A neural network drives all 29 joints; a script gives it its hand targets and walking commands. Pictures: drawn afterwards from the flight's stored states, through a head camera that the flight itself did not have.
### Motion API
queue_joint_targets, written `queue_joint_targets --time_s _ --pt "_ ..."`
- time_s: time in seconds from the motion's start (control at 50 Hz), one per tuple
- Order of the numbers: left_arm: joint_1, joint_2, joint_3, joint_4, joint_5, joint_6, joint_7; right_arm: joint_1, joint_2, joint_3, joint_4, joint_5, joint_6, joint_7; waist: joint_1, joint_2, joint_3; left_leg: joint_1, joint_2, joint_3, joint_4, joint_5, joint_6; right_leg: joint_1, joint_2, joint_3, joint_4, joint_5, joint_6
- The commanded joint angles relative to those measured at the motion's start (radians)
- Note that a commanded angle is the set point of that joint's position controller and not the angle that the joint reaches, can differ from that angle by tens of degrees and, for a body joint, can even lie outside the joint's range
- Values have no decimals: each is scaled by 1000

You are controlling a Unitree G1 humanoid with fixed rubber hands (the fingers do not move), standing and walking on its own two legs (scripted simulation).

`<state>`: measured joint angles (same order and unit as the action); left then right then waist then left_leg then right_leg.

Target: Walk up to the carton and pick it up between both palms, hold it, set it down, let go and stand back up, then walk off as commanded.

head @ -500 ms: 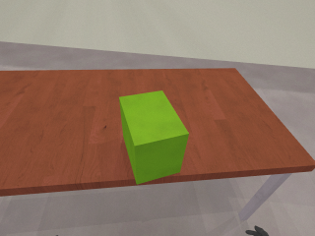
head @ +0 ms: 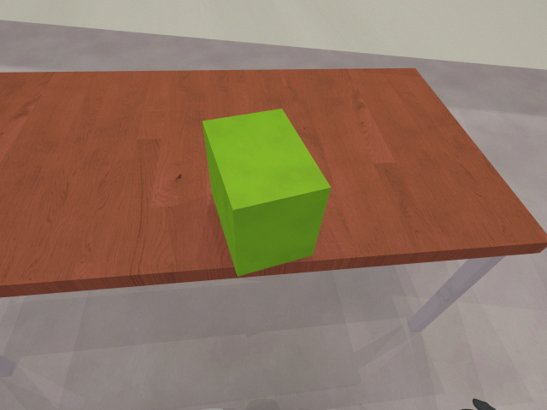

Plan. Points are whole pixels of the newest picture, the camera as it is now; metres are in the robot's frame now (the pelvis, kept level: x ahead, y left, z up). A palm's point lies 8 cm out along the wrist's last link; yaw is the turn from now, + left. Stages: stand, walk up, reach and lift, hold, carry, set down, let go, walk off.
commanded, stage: walk off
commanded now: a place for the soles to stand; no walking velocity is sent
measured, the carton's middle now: (260, 191) +0.51 +0.03 -0.01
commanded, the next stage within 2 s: none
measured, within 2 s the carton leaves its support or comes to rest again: neither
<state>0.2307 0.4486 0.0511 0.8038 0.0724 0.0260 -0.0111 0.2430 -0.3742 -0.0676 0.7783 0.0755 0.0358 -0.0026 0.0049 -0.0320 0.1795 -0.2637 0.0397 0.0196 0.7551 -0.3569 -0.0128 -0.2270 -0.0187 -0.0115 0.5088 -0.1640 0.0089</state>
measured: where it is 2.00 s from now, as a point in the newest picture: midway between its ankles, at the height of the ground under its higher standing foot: outside the picture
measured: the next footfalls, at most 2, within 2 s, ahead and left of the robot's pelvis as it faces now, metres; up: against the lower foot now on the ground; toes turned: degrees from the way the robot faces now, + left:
right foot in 0.56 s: +0.00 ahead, -0.13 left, +0.00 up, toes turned +5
left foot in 1.00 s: -0.14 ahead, +0.13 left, +0.00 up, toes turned -1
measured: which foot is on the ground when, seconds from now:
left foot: down 0.00-0.56, up 0.58-0.98, down 1.00-1.00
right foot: down 0.00-0.10, up 0.12-0.54, down 0.56-1.00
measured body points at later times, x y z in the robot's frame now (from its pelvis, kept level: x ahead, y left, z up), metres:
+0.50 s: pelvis -0.07 +0.00 -0.01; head -0.02 +0.02 +0.43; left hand +0.03 +0.33 -0.13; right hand +0.01 -0.32 -0.11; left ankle -0.01 +0.12 -0.73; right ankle -0.06 -0.12 -0.68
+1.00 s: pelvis -0.20 +0.01 -0.03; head -0.15 +0.02 +0.41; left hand -0.08 +0.34 -0.13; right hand -0.09 -0.30 -0.14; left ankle -0.18 +0.13 -0.73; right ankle -0.04 -0.13 -0.73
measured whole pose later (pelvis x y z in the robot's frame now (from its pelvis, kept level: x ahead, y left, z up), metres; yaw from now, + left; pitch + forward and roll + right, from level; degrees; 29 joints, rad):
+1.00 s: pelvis -0.20 +0.01 -0.03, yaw +4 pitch -8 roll -1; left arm 0.19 0.41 0.05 0.70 0.07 0.05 0.03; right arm 0.22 -0.38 -0.09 0.74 0.08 0.07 -0.02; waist -0.03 0.01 0.25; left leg -0.29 -0.03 -0.07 0.90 -0.51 0.00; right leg -0.44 -0.01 0.05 0.73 -0.17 0.01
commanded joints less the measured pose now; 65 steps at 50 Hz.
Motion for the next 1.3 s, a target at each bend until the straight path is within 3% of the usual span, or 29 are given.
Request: queue_joint_targets --time_s 0.0,0.04,0.06,0.08,0.1,0.14,0.18,0.3,0.38,0.46,0.5,0.52,0.54,0.56,0.58,0.62,0.66,0.7,0.84,0.88,0.94,0.98,1.0,1.02,1.04,1.06,1.1,1.16,1.28 --pt "-211 228 70 -151 -21 -2 29 85 -221 -51 -80 -95 16 -4 -68 -118 -40 57 7 -81 172 -111 44 -321 -310 205 -187 -245 -227" --pt "-134 204 52 -131 -32 8 24 112 -231 -52 -62 -110 -10 -8 -66 -32 -167 74 40 -90 -260 -54 72 -85 -195 103 52 -32 -131" --pt "-40 167 41 -107 -43 17 21 56 -282 -53 -78 -111 -20 -11 -39 167 -182 38 136 -276 -445 97 92 -83 -73 21 223 -112 -61" --pt "18 130 39 -89 -57 15 29 -3 -342 -60 -97 -110 -21 -19 -9 310 -180 63 288 -487 -424 382 133 -218 84 5 406 -414 -1" --pt "-41 137 69 -112 -47 31 56 4 -350 -53 -95 -100 -17 -20 -45 254 -119 -79 309 -485 -440 410 190 -202 134 133 561 -506 11" --pt "-22 130 67 -107 -45 41 59 -87 -291 -44 -128 -118 -12 -35 -14 190 -16 -92 243 -352 -428 414 206 -253 132 182 685 -417 13" --pt "23 146 62 -73 -50 47 51 -137 -255 -28 -136 -123 -5 -43 -14 208 -68 -7 207 -280 -387 426 219 -273 144 171 760 -355 36" --pt "6 121 54 -100 -43 55 43 -26 -236 -20 -160 -128 5 -70 -69 204 -107 183 239 -334 -295 587 256 -354 144 163 724 -393 43" --pt "-3 126 60 -137 -44 54 36 -40 -254 -38 -186 -126 13 -71 -64 215 -100 99 250 -347 -313 480 265 -270 113 139 618 -373 35" --pt "44 121 61 -151 -38 39 30 -80 -268 -56 -191 -128 16 -65 -28 261 -146 18 244 -285 -273 421 222 -98 32 96 350 -315 2" --pt "103 116 68 -133 -24 25 33 -66 -258 -66 -171 -121 24 -57 10 195 -178 -104 196 -196 -132 336 155 100 12 93 74 -195 -14" --pt "90 144 75 -128 -20 21 35 -11 -226 -62 -155 -119 27 -51 -2 93 -168 -156 122 -133 -27 210 110 123 4 170 -34 -158 -22" --pt "46 220 92 -141 -14 21 46 26 -166 -49 -157 -111 23 -43 -17 -148 -163 -242 -32 -33 174 -173 28 84 -224 501 -131 71 -117" --pt "-4 238 98 -167 -20 16 46 16 -166 -54 -153 -105 31 -53 -13 -137 -130 -235 -102 -82 372 -330 -10 -82 -333 628 -230 -52 -212" --pt "-40 222 97 -182 -9 8 47 -43 -209 -88 -155 -112 47 -59 16 -107 -51 -227 -115 -207 483 -308 9 -241 -335 630 -285 -289 -217" --pt "-119 163 78 -192 -16 1 54 -20 -214 -80 -129 -102 40 -49 -13 -59 4 -232 -98 -234 480 -158 10 -189 -254 452 -221 -175 -183" --pt "-106 163 74 -190 -15 3 53 23 -223 -62 -113 -99 36 -49 -9 -99 -59 -242 -115 -216 514 -158 -4 -84 -229 410 -153 -28 -168" --pt "-88 157 77 -192 -15 -3 55 12 -217 -65 -118 -97 36 -46 4 -71 -96 -243 -133 -222 546 -175 -8 -39 -246 431 -142 -5 -204" --pt "-103 187 78 -213 -13 4 54 15 -214 -69 -110 -86 38 -29 7 -122 -120 -146 -85 -110 355 -223 -8 -105 -232 405 -167 -168 -246" --pt "-140 207 82 -227 -11 11 54 30 -217 -75 -106 -78 35 -22 -4 -165 -104 -78 -42 -100 233 -203 4 -170 -231 390 -171 -221 -236" --pt "-200 232 79 -229 -15 25 45 128 -228 -85 -74 -70 26 -13 -59 -177 -147 120 -21 -71 -22 -106 33 -270 -203 318 -136 -358 -159" --pt "-183 184 70 -204 -25 33 46 167 -251 -79 -62 -82 21 -11 -96 -51 -146 196 14 -184 -166 -172 59 -388 -108 232 64 -494 -80" --pt "-119 118 58 -180 -48 35 46 117 -304 -72 -89 -92 10 -15 -85 251 -99 37 189 -497 -443 -379 99 -404 80 116 351 -476 -24" --pt "-165 152 85 -192 -44 47 59 0 -355 -77 -133 -94 3 -20 -87 264 19 -272 285 -728 -637 -595 128 -330 184 183 609 -459 27" --pt "-144 173 90 -202 -52 46 63 -101 -326 -70 -164 -96 -9 -31 -42 182 78 -327 254 -705 -639 -559 119 -290 168 260 683 -403 24" --pt "-96 183 86 -177 -56 43 56 -153 -295 -67 -178 -92 -17 -39 -11 111 69 -280 211 -584 -588 -425 101 -288 153 272 728 -329 23" --pt "12 185 83 -127 -59 45 44 -160 -257 -55 -192 -98 -18 -41 -7 160 -4 -113 177 -465 -489 -227 116 -317 144 241 756 -281 42" --pt "23 175 78 -113 -60 50 42 -98 -229 -38 -197 -95 -17 -44 -34 162 -78 40 200 -472 -397 9 128 -357 151 228 786 -301 61" --pt "32 179 80 -129 -59 63 31 -79 -247 -57 -218 -93 -7 -50 -48 175 -116 5 211 -483 -414 -148 167 -334 154 186 793 -295 62"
